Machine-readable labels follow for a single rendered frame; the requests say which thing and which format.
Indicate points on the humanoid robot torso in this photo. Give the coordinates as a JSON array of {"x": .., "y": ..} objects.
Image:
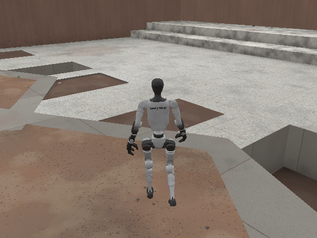
[{"x": 158, "y": 119}]

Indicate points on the left robot forearm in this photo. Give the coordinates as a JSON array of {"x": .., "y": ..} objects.
[{"x": 133, "y": 134}]

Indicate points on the robot left upper arm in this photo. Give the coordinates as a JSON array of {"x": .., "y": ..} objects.
[{"x": 139, "y": 113}]

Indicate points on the left robot hand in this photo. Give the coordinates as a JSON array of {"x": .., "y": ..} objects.
[{"x": 129, "y": 148}]

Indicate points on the right robot hand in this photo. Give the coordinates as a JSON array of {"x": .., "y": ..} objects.
[{"x": 179, "y": 135}]

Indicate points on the left robot thigh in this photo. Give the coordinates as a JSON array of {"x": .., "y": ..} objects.
[{"x": 147, "y": 150}]

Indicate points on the right robot forearm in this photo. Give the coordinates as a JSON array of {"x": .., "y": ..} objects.
[{"x": 182, "y": 128}]

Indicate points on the robot right upper arm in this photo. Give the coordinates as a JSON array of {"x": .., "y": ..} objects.
[{"x": 176, "y": 112}]

